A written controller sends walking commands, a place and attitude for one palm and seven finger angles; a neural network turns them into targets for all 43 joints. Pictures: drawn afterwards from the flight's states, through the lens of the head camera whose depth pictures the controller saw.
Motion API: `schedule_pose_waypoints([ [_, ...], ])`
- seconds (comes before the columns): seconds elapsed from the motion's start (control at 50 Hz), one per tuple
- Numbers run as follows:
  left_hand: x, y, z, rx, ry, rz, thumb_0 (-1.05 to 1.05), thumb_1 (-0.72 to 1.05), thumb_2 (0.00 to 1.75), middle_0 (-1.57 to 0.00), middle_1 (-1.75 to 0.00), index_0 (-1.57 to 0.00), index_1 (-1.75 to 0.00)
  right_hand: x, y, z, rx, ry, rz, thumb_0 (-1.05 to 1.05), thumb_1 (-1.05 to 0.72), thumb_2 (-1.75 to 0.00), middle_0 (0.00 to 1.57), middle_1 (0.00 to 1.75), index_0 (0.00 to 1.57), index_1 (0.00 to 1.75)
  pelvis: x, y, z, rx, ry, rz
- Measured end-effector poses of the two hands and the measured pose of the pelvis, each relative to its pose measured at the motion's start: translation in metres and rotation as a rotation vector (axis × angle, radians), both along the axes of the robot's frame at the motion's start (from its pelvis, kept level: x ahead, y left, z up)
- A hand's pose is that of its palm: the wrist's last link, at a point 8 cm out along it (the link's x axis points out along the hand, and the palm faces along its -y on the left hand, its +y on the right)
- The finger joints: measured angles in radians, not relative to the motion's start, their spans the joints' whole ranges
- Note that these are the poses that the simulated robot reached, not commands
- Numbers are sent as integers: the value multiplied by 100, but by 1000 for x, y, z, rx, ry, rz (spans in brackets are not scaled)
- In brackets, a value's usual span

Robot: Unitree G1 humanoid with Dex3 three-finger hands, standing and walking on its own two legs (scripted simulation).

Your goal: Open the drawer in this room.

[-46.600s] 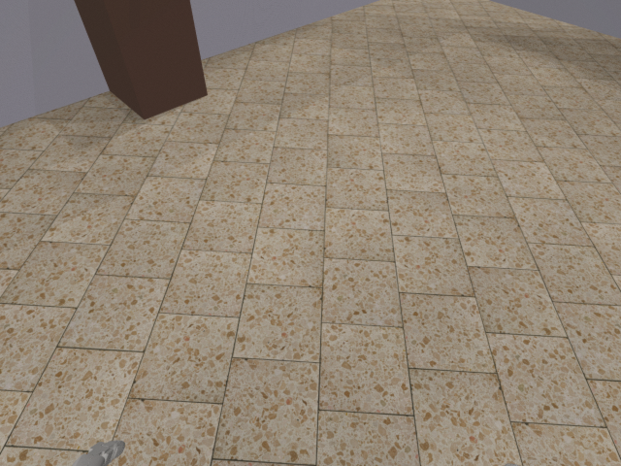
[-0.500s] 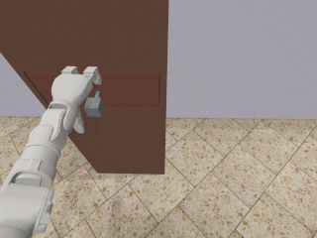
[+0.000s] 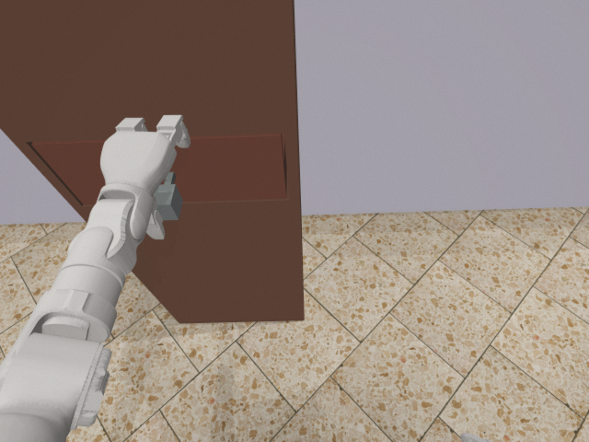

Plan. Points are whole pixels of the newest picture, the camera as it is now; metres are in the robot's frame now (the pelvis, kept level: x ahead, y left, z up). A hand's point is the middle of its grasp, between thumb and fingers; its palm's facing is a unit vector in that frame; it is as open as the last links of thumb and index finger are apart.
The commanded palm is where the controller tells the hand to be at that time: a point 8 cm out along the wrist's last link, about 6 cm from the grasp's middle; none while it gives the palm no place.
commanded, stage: move the hooked fingers above the handle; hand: left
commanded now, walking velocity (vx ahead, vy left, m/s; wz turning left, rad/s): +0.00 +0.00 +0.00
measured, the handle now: (166, 192) +0.49 +0.22 +0.01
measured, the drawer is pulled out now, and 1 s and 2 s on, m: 0.00 0.00 0.00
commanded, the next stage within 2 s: lower the fingers behind the handle in 0.56 s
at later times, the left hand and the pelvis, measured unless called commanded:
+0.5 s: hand (173, 179) +0.46 +0.18 +0.08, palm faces +0.11 -0.05 -0.99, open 13.8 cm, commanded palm +0.43 +0.24 +0.14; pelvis +0.00 +0.00 +0.00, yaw +1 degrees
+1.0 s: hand (121, 219) +0.41 +0.26 +0.05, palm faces -0.09 -0.04 -1.00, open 13.9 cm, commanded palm +0.42 +0.26 +0.11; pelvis -0.01 +0.00 -0.01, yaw +3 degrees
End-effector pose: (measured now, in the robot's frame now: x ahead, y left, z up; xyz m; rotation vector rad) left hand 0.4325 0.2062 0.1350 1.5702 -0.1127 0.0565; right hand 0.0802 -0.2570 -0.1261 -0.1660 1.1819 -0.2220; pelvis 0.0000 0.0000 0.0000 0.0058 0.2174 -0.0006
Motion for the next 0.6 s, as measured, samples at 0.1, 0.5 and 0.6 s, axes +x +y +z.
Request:
schedule_pose_waypoints([
  [0.1,-8,37,1,27,106,213,0,-48,30,-38,-124,-34,-122,-1,4,-3,37,13,-10,1,-90,-90,20,30,20,30,2,-3,4,4,-12,-1],
  [0.5,2,-19,-4,-38,-5,-102,0,-48,30,-42,-128,-32,-120,1,-15,6,-58,-11,14,1,-90,-90,20,30,20,30,-4,-2,-3,-2,14,16],
  [0.6,4,-18,1,24,13,4,0,-48,30,-42,-128,-35,-125,-10,2,-5,18,25,-12,1,-90,-90,20,30,20,30,-5,-2,1,4,3,-4],
])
